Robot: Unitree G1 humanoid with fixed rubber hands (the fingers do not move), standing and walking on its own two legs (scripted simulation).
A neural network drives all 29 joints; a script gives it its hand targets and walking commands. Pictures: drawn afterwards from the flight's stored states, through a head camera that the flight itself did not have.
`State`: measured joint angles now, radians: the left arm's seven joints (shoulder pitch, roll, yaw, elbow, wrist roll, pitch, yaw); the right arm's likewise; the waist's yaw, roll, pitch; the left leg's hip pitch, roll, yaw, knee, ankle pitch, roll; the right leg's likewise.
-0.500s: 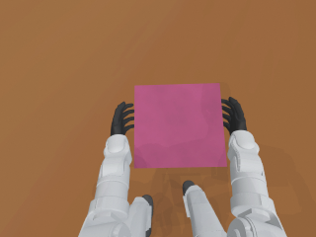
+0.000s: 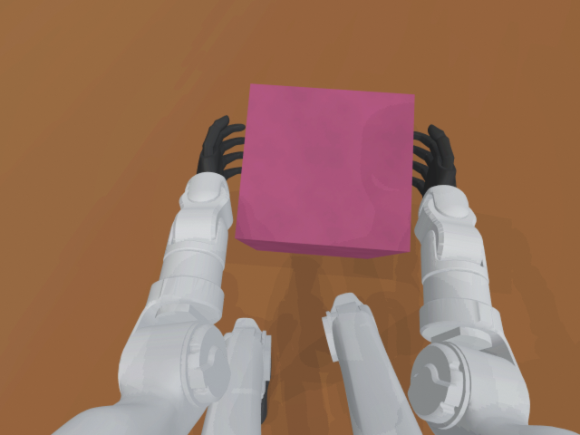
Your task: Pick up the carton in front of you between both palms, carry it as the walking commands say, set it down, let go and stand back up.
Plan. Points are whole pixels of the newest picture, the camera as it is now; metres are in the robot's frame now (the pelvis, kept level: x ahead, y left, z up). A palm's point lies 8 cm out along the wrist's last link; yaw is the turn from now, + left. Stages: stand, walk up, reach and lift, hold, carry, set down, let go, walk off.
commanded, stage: set down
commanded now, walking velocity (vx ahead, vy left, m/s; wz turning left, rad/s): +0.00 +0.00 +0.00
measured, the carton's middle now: (320, 188) +0.45 -0.09 -0.17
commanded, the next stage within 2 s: none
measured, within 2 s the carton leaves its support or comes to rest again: rests again in 1.38 s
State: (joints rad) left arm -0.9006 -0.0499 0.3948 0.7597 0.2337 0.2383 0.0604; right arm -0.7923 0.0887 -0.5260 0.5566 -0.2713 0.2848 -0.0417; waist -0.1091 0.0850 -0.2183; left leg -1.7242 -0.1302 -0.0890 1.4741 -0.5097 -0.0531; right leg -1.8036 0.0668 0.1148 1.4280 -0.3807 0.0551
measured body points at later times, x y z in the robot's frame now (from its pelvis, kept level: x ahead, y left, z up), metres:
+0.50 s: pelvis -0.02 +0.01 -0.11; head +0.29 -0.02 +0.21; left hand +0.51 +0.03 -0.25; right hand +0.42 -0.26 -0.24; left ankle +0.07 +0.13 -0.54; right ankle +0.11 -0.13 -0.54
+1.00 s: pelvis -0.03 +0.01 -0.17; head +0.32 -0.01 +0.11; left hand +0.53 +0.02 -0.34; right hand +0.42 -0.26 -0.33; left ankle +0.07 +0.13 -0.54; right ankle +0.11 -0.13 -0.54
